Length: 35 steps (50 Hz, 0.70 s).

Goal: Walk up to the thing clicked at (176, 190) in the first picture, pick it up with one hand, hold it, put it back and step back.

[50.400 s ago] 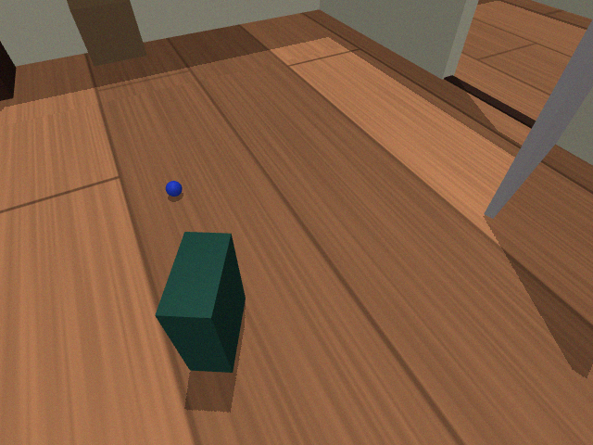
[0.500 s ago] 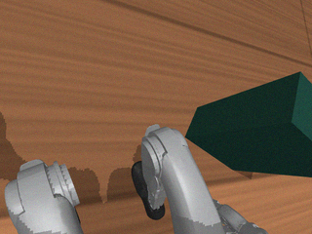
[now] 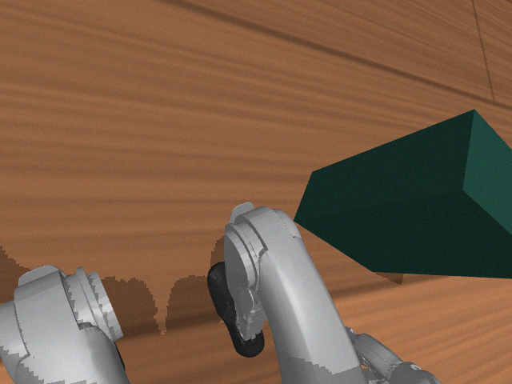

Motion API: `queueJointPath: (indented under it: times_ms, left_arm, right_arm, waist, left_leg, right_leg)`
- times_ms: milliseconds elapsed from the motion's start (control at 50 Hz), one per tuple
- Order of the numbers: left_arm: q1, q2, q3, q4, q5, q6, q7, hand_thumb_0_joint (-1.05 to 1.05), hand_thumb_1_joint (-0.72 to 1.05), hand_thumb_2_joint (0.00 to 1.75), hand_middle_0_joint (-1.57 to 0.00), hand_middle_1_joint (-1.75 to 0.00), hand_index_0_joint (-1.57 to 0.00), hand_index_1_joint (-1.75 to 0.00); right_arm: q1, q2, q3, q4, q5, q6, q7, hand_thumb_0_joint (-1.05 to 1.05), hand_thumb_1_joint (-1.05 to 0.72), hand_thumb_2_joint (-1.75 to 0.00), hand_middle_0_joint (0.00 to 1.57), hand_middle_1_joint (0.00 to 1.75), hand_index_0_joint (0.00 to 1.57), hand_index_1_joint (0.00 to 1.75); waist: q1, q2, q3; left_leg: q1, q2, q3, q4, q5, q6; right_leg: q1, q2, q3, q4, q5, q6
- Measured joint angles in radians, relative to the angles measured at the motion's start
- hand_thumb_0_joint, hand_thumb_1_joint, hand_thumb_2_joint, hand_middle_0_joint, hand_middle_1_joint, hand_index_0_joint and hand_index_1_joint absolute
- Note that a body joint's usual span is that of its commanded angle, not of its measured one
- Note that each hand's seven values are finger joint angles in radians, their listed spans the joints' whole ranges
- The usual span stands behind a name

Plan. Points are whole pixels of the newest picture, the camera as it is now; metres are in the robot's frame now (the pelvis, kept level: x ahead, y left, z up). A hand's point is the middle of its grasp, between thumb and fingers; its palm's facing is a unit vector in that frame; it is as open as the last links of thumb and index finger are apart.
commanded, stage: open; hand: left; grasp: from above
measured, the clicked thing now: out of the picture +0.43 +0.35 -0.25
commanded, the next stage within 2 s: withdraw in 0.86 s
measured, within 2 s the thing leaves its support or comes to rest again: neither
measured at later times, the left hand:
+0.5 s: hand out of the picture +0.42 +0.34 -0.24, palm faces -0.42 -0.18 -0.89, open 13.4 cm
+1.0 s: hand out of the picture +0.42 +0.34 -0.24, palm faces -0.41 -0.17 -0.90, open 13.9 cm
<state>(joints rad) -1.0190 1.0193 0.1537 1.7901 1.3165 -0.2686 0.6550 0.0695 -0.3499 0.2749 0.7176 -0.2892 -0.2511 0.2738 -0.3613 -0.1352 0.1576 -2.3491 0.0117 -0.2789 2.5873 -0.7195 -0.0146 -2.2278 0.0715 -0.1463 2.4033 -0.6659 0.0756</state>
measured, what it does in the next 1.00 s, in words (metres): stands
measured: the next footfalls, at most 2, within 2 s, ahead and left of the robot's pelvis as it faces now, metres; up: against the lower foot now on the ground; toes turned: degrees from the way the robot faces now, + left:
none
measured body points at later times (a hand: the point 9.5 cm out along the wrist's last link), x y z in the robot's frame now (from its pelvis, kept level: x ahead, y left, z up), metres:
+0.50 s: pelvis +0.00 +0.00 +0.00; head +0.26 +0.14 +0.34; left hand +0.44 +0.35 -0.19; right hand +0.07 -0.26 -0.05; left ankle +0.06 +0.13 -0.26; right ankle +0.12 -0.13 -0.26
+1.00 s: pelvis +0.00 +0.00 +0.00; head +0.26 +0.14 +0.34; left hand +0.44 +0.35 -0.19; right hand +0.06 -0.25 -0.05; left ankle +0.06 +0.13 -0.26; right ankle +0.12 -0.13 -0.26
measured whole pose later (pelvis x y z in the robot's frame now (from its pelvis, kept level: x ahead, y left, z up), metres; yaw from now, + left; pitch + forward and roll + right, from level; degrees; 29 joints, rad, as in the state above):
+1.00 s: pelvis +0.00 +0.00 +0.00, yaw -1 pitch +25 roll -15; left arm -1.01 1.03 0.14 1.76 1.30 -0.27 0.67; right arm 0.07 -0.35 0.30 0.70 -0.29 -0.27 0.27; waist -0.36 -0.15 0.18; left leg -2.34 0.01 -0.29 2.58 -0.71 -0.01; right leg -2.21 0.07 -0.16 2.38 -0.65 0.08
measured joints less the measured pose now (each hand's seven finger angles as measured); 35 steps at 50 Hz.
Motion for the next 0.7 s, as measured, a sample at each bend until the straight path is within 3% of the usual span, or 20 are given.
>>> queueJointPath:
  times_ms: [160,460,700]
  left_arm:
    - [0.007,0.001,-0.012,-0.008,-0.005,-0.001,0.012,-0.01,-0.03,0.67,-0.49,-0.76,-0.58,-0.76]
    - [0.003,0.008,-0.004,-0.027,-0.023,0.021,-0.001,0.00,-0.35,0.88,-0.22,-0.91,-0.23,-0.90]
    - [0.017,0.011,-0.011,-0.029,-0.026,0.004,-0.017,0.00,-0.48,0.97,-0.10,-1.01,-0.11,-1.00]
  right_arm:
    - [-0.002,-0.002,0.010,-0.006,-0.001,-0.012,0.002,0.00,-0.91,-0.90,0.20,0.30,0.20,0.30]
    - [-0.008,-0.007,0.006,-0.010,0.005,-0.024,0.006,0.00,-0.90,-0.90,0.20,0.30,0.20,0.30]
    - [0.000,-0.001,0.018,-0.015,0.004,-0.007,0.004,0.00,-0.90,-0.90,0.20,0.30,0.20,0.30]
  waist:
    - [0.003,-0.008,0.011]
    - [0.000,-0.011,0.013]
    - [0.004,-0.007,0.011]
  left_leg:
    - [0.006,0.002,-0.005,-0.001,0.003,-0.003]
    - [0.005,0.000,-0.008,-0.003,-0.002,-0.001]
    - [0.008,-0.002,-0.010,-0.007,0.006,0.000]
  right_leg:
    - [0.004,0.002,-0.004,-0.003,0.007,0.002]
    - [0.008,0.001,-0.008,-0.010,0.002,0.002]
    - [0.014,-0.001,-0.011,-0.015,0.008,0.000]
